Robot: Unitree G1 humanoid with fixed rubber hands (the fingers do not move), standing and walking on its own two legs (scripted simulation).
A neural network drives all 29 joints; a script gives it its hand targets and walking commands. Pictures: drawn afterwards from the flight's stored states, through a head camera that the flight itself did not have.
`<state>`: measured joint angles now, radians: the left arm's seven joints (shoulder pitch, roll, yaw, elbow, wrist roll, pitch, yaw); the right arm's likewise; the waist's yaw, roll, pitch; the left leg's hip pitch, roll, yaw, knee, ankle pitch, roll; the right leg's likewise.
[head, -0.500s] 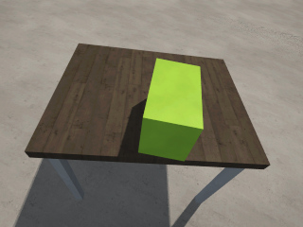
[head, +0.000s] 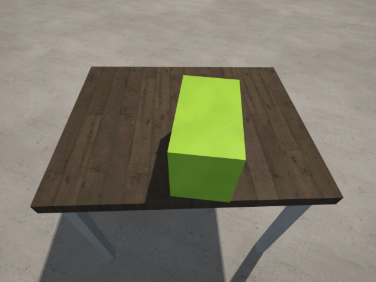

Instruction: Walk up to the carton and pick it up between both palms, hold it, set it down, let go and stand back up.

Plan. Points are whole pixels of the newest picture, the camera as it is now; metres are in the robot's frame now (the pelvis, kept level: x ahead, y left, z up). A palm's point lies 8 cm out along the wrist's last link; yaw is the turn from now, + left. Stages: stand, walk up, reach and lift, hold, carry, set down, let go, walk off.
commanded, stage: walk up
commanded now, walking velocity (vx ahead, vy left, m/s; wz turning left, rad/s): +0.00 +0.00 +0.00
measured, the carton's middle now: (205, 136) +0.49 -0.06 +0.00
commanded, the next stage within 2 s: none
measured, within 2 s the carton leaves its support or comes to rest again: neither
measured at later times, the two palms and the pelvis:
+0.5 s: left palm out of the picture -0.05 +0.18 -0.15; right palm out of the picture -0.05 -0.22 -0.15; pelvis +0.00 -0.02 +0.00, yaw +0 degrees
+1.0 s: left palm out of the picture -0.06 +0.17 -0.15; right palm out of the picture -0.06 -0.22 -0.15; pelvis -0.01 -0.02 +0.00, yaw +0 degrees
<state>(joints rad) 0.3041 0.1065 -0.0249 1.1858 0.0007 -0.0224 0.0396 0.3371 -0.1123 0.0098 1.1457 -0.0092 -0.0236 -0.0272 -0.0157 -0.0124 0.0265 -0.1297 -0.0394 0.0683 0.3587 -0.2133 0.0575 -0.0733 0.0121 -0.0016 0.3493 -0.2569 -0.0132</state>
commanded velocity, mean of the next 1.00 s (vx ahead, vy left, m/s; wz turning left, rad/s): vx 0.00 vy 0.00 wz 0.00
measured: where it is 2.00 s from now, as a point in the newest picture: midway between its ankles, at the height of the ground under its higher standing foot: outside the picture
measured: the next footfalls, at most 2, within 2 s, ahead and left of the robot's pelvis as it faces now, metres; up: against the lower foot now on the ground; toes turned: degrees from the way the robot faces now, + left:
none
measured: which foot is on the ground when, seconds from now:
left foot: down 0.00-1.00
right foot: down 0.00-1.00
